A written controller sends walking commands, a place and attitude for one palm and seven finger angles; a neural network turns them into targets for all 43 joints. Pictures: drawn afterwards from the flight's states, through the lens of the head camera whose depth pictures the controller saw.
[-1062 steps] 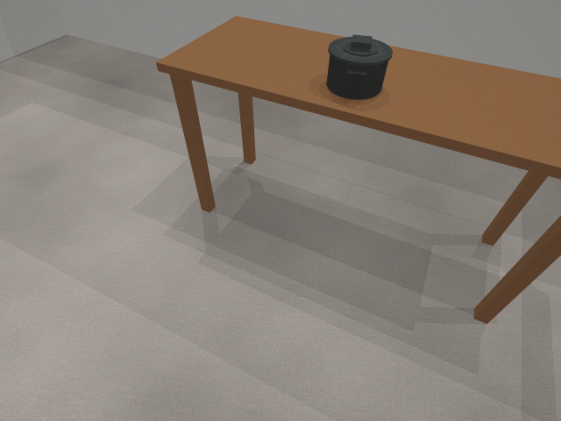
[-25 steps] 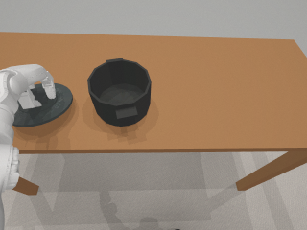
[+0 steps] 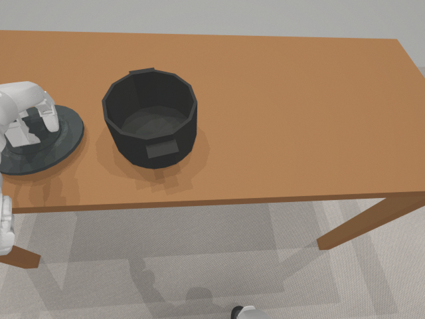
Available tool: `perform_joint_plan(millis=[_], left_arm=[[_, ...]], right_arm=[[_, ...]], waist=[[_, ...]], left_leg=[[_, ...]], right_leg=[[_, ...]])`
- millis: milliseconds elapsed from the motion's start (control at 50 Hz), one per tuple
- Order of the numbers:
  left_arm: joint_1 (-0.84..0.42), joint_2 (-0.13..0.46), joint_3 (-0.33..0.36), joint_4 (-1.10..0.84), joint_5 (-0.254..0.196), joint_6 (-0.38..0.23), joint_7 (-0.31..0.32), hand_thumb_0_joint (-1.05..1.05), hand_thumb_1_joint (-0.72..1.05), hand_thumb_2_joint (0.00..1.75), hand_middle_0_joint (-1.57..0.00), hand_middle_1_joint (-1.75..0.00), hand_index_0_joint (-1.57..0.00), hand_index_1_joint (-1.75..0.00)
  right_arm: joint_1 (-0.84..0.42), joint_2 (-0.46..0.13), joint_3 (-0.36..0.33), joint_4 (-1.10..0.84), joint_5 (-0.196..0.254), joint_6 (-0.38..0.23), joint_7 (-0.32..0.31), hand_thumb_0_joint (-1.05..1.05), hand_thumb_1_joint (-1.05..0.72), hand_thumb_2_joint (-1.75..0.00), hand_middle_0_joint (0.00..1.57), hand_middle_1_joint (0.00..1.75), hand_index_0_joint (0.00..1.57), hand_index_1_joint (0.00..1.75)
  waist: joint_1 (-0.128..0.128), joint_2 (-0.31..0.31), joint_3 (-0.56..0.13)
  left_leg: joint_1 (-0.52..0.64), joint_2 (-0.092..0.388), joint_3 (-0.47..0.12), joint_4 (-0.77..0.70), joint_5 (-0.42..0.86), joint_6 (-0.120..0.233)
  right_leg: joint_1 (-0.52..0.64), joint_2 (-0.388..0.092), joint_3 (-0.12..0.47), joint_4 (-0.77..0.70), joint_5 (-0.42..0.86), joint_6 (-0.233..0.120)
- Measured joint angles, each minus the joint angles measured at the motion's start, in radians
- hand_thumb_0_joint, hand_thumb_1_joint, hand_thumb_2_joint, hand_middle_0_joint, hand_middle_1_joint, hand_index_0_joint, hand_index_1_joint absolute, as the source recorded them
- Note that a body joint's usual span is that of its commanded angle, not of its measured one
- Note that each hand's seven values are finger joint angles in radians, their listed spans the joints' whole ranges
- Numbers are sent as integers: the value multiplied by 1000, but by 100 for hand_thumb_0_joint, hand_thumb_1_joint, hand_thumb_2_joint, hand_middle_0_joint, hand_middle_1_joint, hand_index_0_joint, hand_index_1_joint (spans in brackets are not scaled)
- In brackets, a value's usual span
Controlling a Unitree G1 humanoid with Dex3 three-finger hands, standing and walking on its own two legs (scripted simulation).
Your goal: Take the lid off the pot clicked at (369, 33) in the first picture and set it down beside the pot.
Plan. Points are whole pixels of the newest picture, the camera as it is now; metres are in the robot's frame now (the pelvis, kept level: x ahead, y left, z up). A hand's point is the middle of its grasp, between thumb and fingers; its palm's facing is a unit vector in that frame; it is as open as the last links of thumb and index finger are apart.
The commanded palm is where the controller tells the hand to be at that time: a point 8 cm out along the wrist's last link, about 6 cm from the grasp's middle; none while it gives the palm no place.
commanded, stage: open the fingers wide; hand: left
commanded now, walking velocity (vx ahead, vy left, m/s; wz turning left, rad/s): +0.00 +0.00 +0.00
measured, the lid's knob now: (29, 128) +0.48 +0.32 +0.04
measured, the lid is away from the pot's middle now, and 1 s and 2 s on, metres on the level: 0.24 0.24 0.24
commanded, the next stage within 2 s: raise the empty hand in 1.16 s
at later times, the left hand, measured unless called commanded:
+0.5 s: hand (22, 137) +0.45 +0.31 +0.06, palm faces -0.47 -0.08 -0.88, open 6.9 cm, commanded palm +0.47 +0.31 +0.11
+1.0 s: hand (25, 133) +0.46 +0.31 +0.06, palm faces -0.47 -0.07 -0.88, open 10.4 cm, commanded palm +0.48 +0.31 +0.11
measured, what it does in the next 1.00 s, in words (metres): stands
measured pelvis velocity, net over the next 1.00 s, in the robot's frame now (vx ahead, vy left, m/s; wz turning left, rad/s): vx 0.00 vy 0.01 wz -0.01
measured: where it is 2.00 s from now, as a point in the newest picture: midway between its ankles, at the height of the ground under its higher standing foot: outside the picture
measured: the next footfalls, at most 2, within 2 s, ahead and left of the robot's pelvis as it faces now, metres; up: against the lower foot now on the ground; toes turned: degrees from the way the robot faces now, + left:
none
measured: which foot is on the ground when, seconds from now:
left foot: down 0.00-1.00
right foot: down 0.00-1.00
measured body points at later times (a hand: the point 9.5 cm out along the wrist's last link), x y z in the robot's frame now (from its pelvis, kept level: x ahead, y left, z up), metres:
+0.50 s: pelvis -0.01 +0.00 +0.00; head +0.09 +0.02 +0.43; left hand +0.47 +0.32 +0.11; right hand +0.02 -0.27 -0.12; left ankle -0.03 +0.09 -0.72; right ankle +0.01 -0.17 -0.72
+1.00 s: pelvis +0.00 +0.01 +0.00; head +0.09 +0.03 +0.44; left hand +0.48 +0.31 +0.11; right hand +0.00 -0.26 -0.12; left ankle -0.03 +0.09 -0.72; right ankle +0.01 -0.17 -0.72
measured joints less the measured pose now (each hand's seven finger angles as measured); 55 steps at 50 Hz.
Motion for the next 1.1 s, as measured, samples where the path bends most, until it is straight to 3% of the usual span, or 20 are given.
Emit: perform_joint_plan(millis=[80, 160, 240, 600, 820, 1100], left_arm=[[-10, 8, 2, 4, -1, -2, 2, 1, 16, 94, -49, -81, -82, -100], [91, 10, 41, -104, 8, -47, 25, 1, 18, 93, -47, -81, -82, -101], [100, -1, 51, -117, 1, -64, 41, 0, 21, 90, -44, -82, -80, -101], [76, -11, 41, -92, 7, -49, 48, -2, 26, 78, -41, -89, -64, -101], [68, -16, 18, -106, 4, -35, 38, -1, 18, 66, -40, -93, -49, -99], [110, -35, 43, -115, 8, -40, 63, 0, 6, 55, -33, -94, -34, -93]], right_arm=[[1, 0, 0, -10, 2, 11, 6, 0, -91, -90, 21, 30, 20, 30], [-1, 8, -12, -31, -16, 44, 11, 0, -91, -90, 21, 30, 20, 30], [-20, 18, -8, -28, -14, 63, 8, 0, -91, -90, 21, 30, 20, 30], [-50, 22, 3, -52, -11, 57, 8, 0, -91, -90, 21, 30, 21, 30], [-18, 20, -6, -34, -14, 65, 13, 0, -91, -90, 21, 30, 21, 30], [-15, 28, -5, -40, -19, 61, 21, 0, -91, -90, 21, 30, 21, 30]], waist=[[0, 1, -6], [13, 7, -16], [23, 4, -14], [24, 0, -17], [26, 5, -18], [20, 7, -19]], left_leg=[[-27, 2, 0, 25, -9, 0], [-38, 6, 8, 34, -13, 0], [-41, 3, 2, 37, -11, 1], [-48, -1, 0, 47, -12, 7], [-51, -5, 0, 46, -15, 13], [-17, -8, 10, 16, -8, 19]], right_leg=[[-26, 2, 0, 24, -8, -1], [-41, 7, 8, 32, -9, -6], [-40, 4, 2, 32, -8, -4], [-42, 0, 1, 32, -6, -8], [-41, -3, 0, 26, -6, -15], [-9, -5, 9, -5, 4, -18]])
